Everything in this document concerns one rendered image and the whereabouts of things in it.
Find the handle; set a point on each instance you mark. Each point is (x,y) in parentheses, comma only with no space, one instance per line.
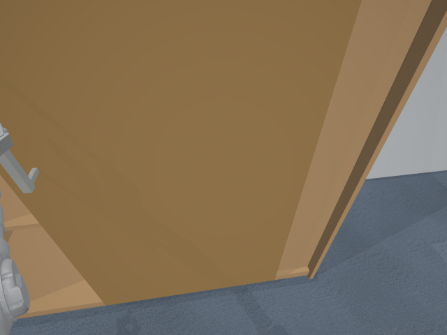
(25,182)

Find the wardrobe door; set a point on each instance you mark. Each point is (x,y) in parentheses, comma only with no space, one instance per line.
(382,35)
(173,138)

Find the robot left upper arm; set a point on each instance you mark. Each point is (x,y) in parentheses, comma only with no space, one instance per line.
(14,296)

